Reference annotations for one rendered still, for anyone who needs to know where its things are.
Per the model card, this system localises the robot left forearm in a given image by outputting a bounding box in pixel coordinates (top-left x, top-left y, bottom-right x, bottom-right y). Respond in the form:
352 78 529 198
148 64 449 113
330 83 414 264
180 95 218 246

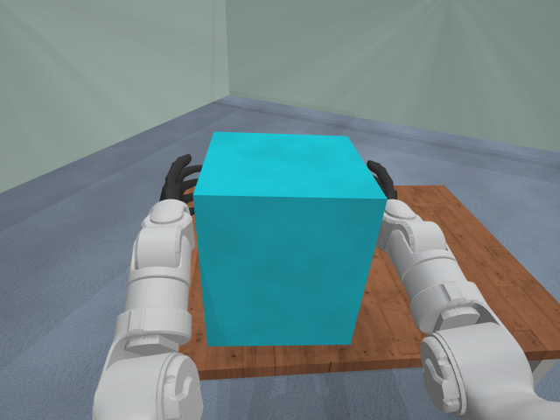
93 199 195 420

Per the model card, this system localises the robot right upper arm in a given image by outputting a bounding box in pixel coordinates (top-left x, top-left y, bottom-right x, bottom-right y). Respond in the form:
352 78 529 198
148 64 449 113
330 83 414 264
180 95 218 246
420 322 560 420

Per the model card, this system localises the right robot hand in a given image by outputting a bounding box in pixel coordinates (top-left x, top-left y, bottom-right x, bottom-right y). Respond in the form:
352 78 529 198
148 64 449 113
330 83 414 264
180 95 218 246
367 160 397 200

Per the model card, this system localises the left robot hand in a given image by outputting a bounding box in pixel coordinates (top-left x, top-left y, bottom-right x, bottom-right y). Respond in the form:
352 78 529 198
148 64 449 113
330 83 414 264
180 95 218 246
159 154 203 215

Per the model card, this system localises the robot right forearm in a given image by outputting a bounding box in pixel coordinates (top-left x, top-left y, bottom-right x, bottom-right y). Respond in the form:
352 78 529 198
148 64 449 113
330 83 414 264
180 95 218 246
375 199 534 389

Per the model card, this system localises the table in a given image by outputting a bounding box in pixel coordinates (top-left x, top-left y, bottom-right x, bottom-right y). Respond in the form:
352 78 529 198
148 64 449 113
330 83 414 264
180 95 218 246
176 185 560 387

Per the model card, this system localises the robot left upper arm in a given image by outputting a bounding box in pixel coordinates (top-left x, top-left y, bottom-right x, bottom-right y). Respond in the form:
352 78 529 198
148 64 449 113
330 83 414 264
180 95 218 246
94 352 203 420

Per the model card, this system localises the carton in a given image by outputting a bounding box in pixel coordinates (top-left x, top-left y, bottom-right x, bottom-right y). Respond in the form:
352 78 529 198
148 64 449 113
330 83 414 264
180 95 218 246
193 132 388 347

